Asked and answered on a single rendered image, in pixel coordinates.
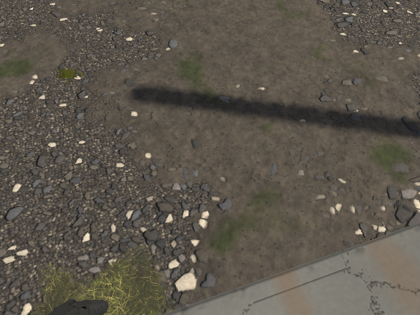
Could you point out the left robot hand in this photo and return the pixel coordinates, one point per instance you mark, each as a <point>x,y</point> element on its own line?
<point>85,307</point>

